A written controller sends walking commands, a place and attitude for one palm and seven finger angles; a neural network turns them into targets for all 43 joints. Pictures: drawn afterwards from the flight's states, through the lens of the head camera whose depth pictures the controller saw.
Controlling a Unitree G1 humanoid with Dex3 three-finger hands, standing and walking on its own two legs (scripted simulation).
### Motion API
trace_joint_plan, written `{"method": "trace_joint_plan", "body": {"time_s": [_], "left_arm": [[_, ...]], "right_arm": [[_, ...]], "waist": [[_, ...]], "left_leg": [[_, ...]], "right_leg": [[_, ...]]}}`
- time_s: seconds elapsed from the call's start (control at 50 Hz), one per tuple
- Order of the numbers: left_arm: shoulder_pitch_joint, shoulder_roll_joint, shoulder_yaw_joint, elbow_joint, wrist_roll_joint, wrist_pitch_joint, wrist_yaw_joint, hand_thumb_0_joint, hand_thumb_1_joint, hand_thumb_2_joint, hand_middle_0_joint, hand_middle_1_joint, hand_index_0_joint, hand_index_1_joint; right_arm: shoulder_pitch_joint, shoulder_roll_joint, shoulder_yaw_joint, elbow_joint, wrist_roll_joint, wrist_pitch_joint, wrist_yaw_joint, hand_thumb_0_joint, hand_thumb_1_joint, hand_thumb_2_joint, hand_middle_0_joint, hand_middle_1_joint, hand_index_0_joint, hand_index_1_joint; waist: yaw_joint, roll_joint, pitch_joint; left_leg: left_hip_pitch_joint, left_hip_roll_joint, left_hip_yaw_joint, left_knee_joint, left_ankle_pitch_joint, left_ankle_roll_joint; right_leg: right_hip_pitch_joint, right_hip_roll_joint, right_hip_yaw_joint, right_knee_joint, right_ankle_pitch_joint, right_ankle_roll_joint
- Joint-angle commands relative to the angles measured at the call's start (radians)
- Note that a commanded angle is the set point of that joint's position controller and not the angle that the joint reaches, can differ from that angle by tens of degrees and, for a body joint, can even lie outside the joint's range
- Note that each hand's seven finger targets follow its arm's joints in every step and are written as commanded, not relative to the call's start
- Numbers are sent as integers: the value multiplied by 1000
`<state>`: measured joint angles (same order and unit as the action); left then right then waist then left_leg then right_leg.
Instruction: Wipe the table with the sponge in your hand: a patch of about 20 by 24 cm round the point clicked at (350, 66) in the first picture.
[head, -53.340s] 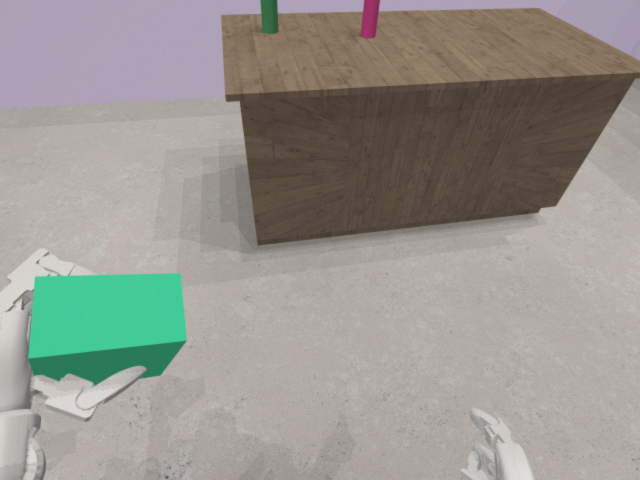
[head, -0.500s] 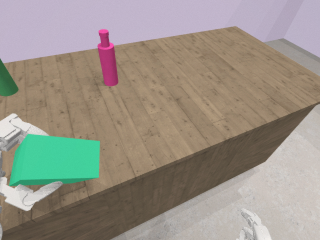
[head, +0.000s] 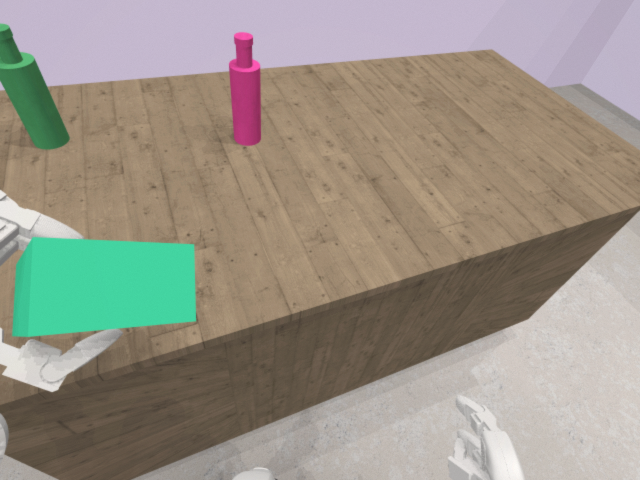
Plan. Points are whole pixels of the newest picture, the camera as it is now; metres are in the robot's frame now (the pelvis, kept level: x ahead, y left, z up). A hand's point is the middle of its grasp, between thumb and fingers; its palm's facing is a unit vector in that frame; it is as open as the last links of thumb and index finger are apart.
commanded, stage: step back with the hand held close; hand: left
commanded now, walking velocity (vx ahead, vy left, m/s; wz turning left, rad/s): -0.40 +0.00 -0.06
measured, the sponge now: (122, 290) +0.24 +0.22 +0.17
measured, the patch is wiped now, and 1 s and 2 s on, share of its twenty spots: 1.00 1.00 1.00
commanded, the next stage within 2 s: stop stepping back and stand still in 0.38 s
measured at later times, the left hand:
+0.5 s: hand (41, 451) +0.11 +0.21 +0.18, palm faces +0.29 -0.89 -0.36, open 10.5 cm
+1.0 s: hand out of the picture -0.08 +0.19 +0.18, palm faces +0.35 -0.85 -0.39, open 10.5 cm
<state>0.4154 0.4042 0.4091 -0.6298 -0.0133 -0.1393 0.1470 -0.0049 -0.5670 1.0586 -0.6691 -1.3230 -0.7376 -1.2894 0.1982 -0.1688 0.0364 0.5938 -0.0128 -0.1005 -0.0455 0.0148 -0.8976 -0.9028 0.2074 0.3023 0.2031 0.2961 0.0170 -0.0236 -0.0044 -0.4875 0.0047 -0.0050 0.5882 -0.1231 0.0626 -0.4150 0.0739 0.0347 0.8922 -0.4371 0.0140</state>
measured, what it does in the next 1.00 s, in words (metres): walks backwards: right foot, then left foot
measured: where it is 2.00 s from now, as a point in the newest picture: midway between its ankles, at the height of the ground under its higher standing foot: outside the picture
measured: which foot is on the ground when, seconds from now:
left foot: down 0.00-0.14, up 0.16-0.30, down 0.32-0.66, up 0.68-0.86, down 0.88-1.00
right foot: up 0.00-0.10, down 0.12-0.34, up 0.36-0.64, down 0.66-0.90, up 0.92-1.00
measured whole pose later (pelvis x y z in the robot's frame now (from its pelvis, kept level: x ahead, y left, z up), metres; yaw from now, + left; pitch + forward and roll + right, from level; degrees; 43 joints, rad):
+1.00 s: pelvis -0.29 -0.04 -0.02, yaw -2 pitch -1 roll +3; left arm 0.45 0.43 0.39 -0.52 -0.03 -0.13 0.10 -0.01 -0.58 1.07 -0.67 -1.33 -0.74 -1.30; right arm 0.28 -0.18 0.02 0.63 0.03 -0.17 -0.05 0.02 -0.90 -0.90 0.21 0.30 0.20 0.30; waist -0.05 -0.10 -0.12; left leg -0.29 -0.01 0.07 0.73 -0.43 0.01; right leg -0.63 0.00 0.01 1.13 -0.41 0.00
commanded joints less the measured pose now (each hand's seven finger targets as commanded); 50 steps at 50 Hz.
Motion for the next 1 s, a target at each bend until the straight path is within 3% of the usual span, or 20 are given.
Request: {"method": "trace_joint_plan", "body": {"time_s": [0.0, 0.1, 0.16, 0.24, 0.28, 0.32, 0.36, 0.42, 0.52, 0.56, 0.6, 0.64, 0.68, 0.7, 0.74, 0.82, 0.88, 0.9, 0.94, 0.98], "left_arm": [[-67, 112, 26, -213, -17, -76, 7, 0, 100, 1300, -1200, -1600, -1200, -1600], [-20, 173, 90, -221, -33, -117, -10, 0, 100, 1300, -1200, -1600, -1200, -1600], [1, 194, 82, -218, -50, -120, -10, 0, 100, 1300, -1200, -1600, -1200, -1600], [-48, 198, 95, -167, -36, -106, -7, 0, 100, 1300, -1200, -1600, -1200, -1600], [-4, 192, 104, -171, -53, -109, -1, 0, 100, 1300, -1200, -1600, -1200, -1600], [-39, 184, 106, -238, -57, -120, 1, 0, 100, 1300, -1200, -1600, -1200, -1600], [5, 177, 98, -291, -54, -110, -2, 0, 100, 1300, -1200, -1600, -1200, -1600], [8, 146, 69, -340, -33, -80, 12, 0, 100, 1300, -1200, -1600, -1200, -1600], [68, 177, 109, -283, -38, -51, 26, 0, 100, 1300, -1200, -1600, -1200, -1600], [32, 160, 97, -232, -32, -36, 27, 0, 100, 1300, -1200, -1600, -1200, -1600], [9, 158, 93, -147, -28, -26, 16, 0, 100, 1300, -1200, -1600, -1200, -1600], [-44, 175, 61, -105, -20, -34, -7, 0, 100, 1300, -1200, -1600, -1200, -1600], [-142, 151, 22, -78, -38, -33, -31, 0, 100, 1300, -1200, -1600, -1200, -1600], [-183, 163, 26, -90, -48, -38, -42, 0, 100, 1300, -1200, -1600, -1200, -1600], [-240, 170, 1, -112, -35, -38, -55, 0, 100, 1300, -1200, -1600, -1200, -1600], [-114, 193, 70, -179, -42, -41, -22, 0, 100, 1300, -1200, -1600, -1200, -1600], [-137, 217, 99, -276, -41, -63, -8, 0, 100, 1300, -1200, -1600, -1200, -1600], [-131, 268, 148, -219, -15, -80, -4, 0, 100, 1300, -1200, -1600, -1200, -1600], [-210, 223, 95, -184, -20, -88, -18, 0, 100, 1300, -1200, -1600, -1200, -1600], [-115, 168, 85, 24, -32, -91, -29, 0, 100, 1300, -1200, -1600, -1200, -1600]], "right_arm": [[-92, -169, -60, -132, 5, -56, -7, 0, -900, -900, 200, 300, 200, 300], [-107, -165, -59, -133, 7, -36, -8, 0, -900, -900, 200, 300, 200, 300], [-108, -153, -87, -149, 41, -22, -24, 0, -900, -900, 200, 300, 200, 300], [-137, -113, -34, -161, 22, 21, -28, 0, -900, -900, 200, 300, 200, 300], [-126, -155, -58, -179, 37, 16, -45, 0, -900, -900, 200, 300, 200, 300], [-82, -179, -96, -162, 45, -16, -26, 0, -900, -900, 200, 300, 200, 300], [-63, -159, -81, -139, 6, -55, -9, 0, -900, -900, 200, 300, 200, 300], [-63, -167, -97, -132, 37, -76, 16, 0, -900, -900, 200, 300, 200, 300], [-81, -184, -85, -159, 39, -89, 4, 0, -900, -900, 200, 300, 200, 300], [-77, -182, -75, -156, 35, -77, -5, 0, -900, -900, 200, 300, 200, 300], [-86, -183, -67, -158, 30, -60, -13, 0, -900, -900, 200, 300, 200, 300], [-62, -169, -67, -149, 29, -40, -12, 0, -900, -900, 200, 300, 200, 300], [-63, -184, -82, -134, 61, -45, -6, 0, -900, -900, 200, 300, 200, 300], [-75, -185, -82, -141, 63, -31, 3, 0, -900, -900, 200, 300, 200, 300], [-95, -160, -61, -138, 55, 1, 15, 0, -900, -900, 200, 300, 200, 300], [-58, -146, -50, -139, 60, -59, -17, 0, -900, -900, 200, 300, 200, 300], [-33, -182, -74, -167, 45, -94, -29, 0, -900, -900, 200, 300, 200, 300], [-35, -147, -65, -129, 39, -123, -26, 0, -900, -900, 200, 300, 200, 300], [-30, -134, -53, -87, 50, -132, 2, 0, -900, -900, 200, 300, 200, 300], [-27, -174, -67, -54, 54, -131, 6, 0, -900, -900, 200, 300, 200, 300]], "waist": [[-22, 243, -177], [-13, 178, -230], [-19, -229, -161], [-46, -6, -81], [-45, 55, -174], [-31, 233, -221], [-30, 228, -279], [-31, 228, -220], [-34, 314, -104], [-28, 314, -94], [-4, 244, -96], [-24, -121, -96], [-57, -342, -63], [-67, -274, -11], [-81, -2, -6], [-39, 23, -176], [-29, 399, -176], [-41, 404, -197], [-54, 238, 24], [-26, 107, 86]], "left_leg": [[245, 227, -308, -294, -294, 24], [230, 173, -199, -84, -171, -23], [165, -32, -21, 555, -307, -113], [-16, 45, -57, 225, -316, -77], [194, 83, -64, -136, 127, -49], [462, 339, -274, -165, 630, 57], [496, 321, -320, -111, 757, 58], [370, 265, -207, -132, 556, 44], [20, 244, -239, -310, -502, 31], [-20, 196, -208, -318, -599, 0], [-49, 132, -121, -162, -609, -35], [37, -51, 61, 499, -459, -75], [-7, -11, -113, 977, -251, -77], [-16, 49, -163, 1015, -202, -64], [44, 80, -85, 803, -215, -39], [246, 18, 53, 99, -335, 23], [334, 222, -203, -332, -126, 104], [280, 259, -203, -222, 88, 160], [37, 339, -439, -322, -223, 194], [-83, 283, -273, -301, -402, 132]], "right_leg": [[25, -14, 2, -246, 13, -13], [156, -72, 5, -571, 237, -47], [-44, -370, 196, -600, 606, -210], [141, -345, 128, -380, 980, -144], [117, -217, 54, -200, 802, -57], [-180, -56, 55, 48, -35, -11], [-240, -42, 109, 146, -147, 3], [-140, -55, 53, 85, 34, 10], [57, -48, -36, -20, 58, -3], [145, -9, -99, -139, 21, -17], [278, -8, -141, -382, 118, -43], [135, -212, 21, -654, 317, -143], [-136, -384, 294, -683, 233, -218], [-244, -404, 254, -660, 114, -217], [-331, -363, 106, -590, 61, -162], [-182, -255, 74, -401, -15, -118], [-227, -10, -125, 285, -63, -15], [-248, -63, -33, 346, -69, -12], [-303, -126, 90, 402, -6, -11], [-147, -141, 24, 193, 68, -20]]}}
